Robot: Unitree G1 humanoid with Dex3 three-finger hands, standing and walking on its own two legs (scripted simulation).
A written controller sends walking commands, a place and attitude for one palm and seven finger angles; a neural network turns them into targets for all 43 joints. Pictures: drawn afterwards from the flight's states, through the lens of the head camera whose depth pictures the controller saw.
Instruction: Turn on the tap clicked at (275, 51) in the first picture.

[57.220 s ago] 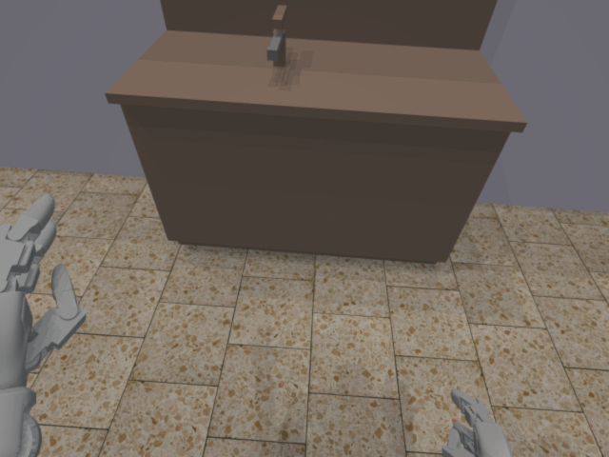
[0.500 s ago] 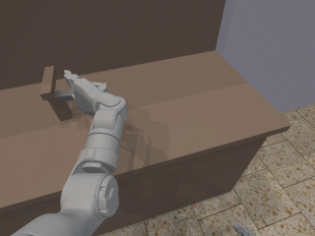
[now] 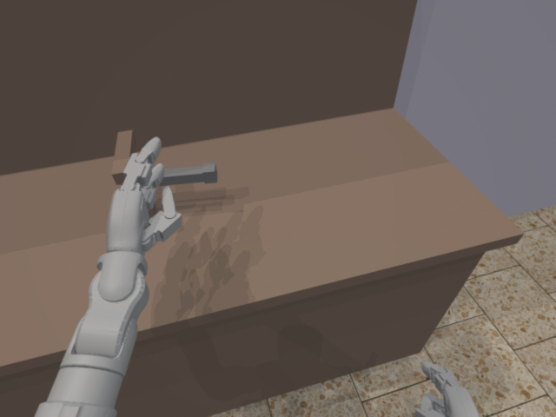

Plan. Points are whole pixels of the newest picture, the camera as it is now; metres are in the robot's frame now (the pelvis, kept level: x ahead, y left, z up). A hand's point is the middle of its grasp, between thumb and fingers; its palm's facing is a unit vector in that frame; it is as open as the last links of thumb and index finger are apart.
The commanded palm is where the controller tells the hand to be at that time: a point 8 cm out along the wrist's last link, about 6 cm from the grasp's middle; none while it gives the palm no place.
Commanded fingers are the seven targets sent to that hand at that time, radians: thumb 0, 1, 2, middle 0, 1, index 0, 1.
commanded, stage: draw the hand back beside the body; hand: left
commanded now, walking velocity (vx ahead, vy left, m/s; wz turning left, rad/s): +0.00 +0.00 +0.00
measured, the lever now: (210, 173) +0.53 +0.19 +0.07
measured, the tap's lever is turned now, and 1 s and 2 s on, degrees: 81 81 81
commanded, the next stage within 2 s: step back with the hand held close in 0.98 s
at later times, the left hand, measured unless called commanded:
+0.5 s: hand (101, 262) +0.25 +0.24 +0.15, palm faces +0.28 -0.92 -0.26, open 7.5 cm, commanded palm +0.20 +0.29 +0.16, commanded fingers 0.00 0.90 0.90 -0.20 -0.30 -0.20 -0.30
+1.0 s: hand (57, 294) +0.20 +0.27 +0.16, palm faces +0.40 -0.86 -0.31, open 7.4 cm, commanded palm +0.16 +0.31 +0.17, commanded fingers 0.00 0.90 0.90 -0.20 -0.30 -0.20 -0.30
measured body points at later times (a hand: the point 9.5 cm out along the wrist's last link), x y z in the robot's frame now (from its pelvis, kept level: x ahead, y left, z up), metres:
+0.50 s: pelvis +0.01 +0.03 +0.00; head -0.01 +0.01 +0.45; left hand +0.23 +0.28 +0.17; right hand +0.20 -0.18 -0.09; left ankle +0.01 +0.12 -0.74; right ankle +0.02 -0.06 -0.74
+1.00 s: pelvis +0.00 +0.03 +0.00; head -0.02 +0.01 +0.45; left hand +0.17 +0.31 +0.17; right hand +0.21 -0.19 -0.08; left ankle +0.01 +0.12 -0.74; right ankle +0.02 -0.06 -0.74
